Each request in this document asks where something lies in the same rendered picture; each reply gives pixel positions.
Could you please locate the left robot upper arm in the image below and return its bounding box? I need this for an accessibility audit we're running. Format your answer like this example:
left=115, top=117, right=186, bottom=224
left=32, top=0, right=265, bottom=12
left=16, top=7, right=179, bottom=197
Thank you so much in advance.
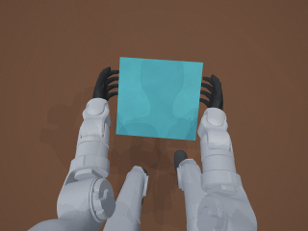
left=28, top=177, right=116, bottom=231

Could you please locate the left robot shin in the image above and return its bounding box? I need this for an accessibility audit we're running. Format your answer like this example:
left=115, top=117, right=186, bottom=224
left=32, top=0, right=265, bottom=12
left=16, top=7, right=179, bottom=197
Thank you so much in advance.
left=126, top=166, right=145, bottom=176

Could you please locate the robot right foot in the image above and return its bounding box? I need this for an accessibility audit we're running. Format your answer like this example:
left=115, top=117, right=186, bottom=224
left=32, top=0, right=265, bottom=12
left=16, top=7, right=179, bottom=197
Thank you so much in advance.
left=174, top=150, right=188, bottom=186

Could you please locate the robot left forearm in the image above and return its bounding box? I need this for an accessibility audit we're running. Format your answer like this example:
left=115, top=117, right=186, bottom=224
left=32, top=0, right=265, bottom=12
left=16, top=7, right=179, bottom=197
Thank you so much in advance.
left=57, top=97, right=111, bottom=214

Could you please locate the right robot hand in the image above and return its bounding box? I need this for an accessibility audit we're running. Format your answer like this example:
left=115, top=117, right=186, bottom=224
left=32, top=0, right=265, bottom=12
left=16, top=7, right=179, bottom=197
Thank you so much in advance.
left=199, top=74, right=223, bottom=111

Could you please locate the left robot hand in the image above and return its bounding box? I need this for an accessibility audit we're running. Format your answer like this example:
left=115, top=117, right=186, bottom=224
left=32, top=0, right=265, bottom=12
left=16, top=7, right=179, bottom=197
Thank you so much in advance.
left=92, top=66, right=119, bottom=101

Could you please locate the right robot upper arm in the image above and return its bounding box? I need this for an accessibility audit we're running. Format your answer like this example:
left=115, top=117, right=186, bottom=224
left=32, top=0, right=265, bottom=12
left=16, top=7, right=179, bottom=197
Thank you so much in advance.
left=196, top=193, right=258, bottom=231

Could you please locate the robot right forearm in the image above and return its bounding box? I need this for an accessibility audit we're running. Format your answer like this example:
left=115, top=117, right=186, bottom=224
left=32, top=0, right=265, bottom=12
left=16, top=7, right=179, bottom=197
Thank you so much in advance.
left=197, top=107, right=252, bottom=209

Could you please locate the carton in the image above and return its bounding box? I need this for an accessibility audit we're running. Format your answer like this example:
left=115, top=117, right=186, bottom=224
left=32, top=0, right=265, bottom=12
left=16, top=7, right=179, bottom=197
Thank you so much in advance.
left=115, top=57, right=203, bottom=141

